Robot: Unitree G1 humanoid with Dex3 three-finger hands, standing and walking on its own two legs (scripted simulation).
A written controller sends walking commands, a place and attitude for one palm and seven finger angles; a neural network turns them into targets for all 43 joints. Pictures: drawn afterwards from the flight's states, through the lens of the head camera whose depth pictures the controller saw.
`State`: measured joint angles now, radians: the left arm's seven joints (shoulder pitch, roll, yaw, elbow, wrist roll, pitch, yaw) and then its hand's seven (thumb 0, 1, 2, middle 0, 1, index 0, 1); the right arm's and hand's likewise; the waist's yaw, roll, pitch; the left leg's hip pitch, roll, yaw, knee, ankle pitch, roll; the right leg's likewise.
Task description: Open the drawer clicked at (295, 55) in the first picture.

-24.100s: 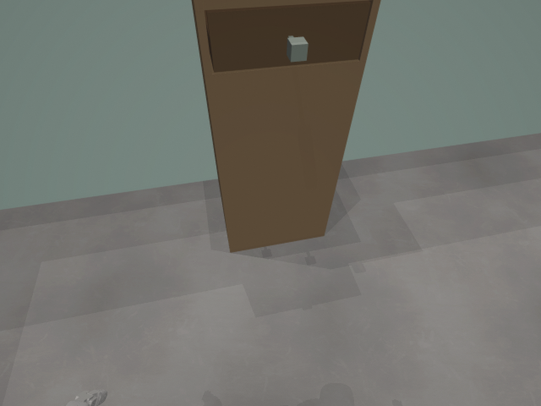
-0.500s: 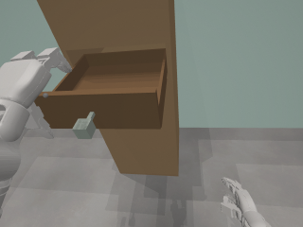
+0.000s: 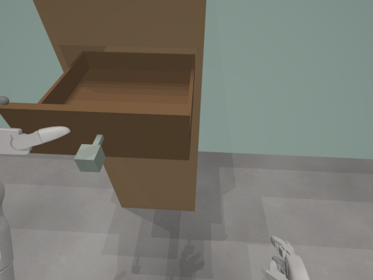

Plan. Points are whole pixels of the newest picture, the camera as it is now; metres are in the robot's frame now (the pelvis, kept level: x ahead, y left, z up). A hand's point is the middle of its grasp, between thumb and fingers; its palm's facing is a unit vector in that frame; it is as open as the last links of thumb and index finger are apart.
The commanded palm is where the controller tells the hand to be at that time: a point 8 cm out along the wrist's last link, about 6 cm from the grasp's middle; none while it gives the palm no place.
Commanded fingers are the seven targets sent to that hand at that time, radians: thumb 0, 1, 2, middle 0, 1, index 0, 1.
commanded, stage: draw the hand back to the body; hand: left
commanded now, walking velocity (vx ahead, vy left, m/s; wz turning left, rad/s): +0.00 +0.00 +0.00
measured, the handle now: (94, 150) +0.31 +0.24 +0.13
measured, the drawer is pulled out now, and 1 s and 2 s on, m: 0.29 0.29 0.29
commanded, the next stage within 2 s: step back with the hand held close in 0.70 s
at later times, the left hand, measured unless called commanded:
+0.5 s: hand (6, 109) +0.21 +0.24 +0.32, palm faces +0.60 -0.75 -0.28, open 8.7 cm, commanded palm +0.16 +0.29 +0.32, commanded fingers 0.00 0.90 0.90 -0.20 -0.30 -0.20 -0.30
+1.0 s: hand (15, 113) +0.21 +0.24 +0.31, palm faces +0.58 -0.72 -0.39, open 7.4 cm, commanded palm +0.14 +0.29 +0.32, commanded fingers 0.00 0.90 0.90 -0.20 -0.30 -0.20 -0.30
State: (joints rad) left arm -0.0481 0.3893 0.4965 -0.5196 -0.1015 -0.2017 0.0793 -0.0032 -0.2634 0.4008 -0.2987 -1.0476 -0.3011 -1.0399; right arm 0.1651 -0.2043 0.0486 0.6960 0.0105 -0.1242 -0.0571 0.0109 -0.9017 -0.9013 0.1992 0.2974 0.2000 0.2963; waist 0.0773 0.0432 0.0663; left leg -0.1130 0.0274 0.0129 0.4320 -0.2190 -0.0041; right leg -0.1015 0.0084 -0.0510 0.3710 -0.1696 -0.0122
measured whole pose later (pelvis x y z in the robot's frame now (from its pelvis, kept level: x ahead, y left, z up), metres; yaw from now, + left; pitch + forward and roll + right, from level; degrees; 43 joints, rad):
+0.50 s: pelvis +0.03 +0.01 +0.00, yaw +0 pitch -4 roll -1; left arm 0.17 0.38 0.54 -0.65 -0.10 -0.18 0.10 0.00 0.58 0.77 -0.23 -0.50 -0.24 -0.49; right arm 0.13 -0.20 0.01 0.67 0.01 -0.11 -0.04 0.01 -0.90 -0.90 0.20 0.30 0.20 0.30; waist 0.09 0.08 0.02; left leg -0.10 0.02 0.02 0.44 -0.27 0.00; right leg -0.10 0.00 -0.04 0.39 -0.22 0.00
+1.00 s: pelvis +0.01 +0.01 +0.00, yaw +1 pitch +0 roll -2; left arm 0.22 0.48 0.61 -0.70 -0.07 -0.22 0.11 0.01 0.88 0.90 -0.21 -0.31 -0.21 -0.30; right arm 0.15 -0.24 0.00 0.62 0.03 -0.05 -0.05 0.01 -0.90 -0.90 0.20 0.30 0.20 0.30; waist 0.01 0.06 0.00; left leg -0.27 0.03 0.00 0.52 -0.26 0.00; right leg -0.24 0.01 -0.06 0.43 -0.20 0.00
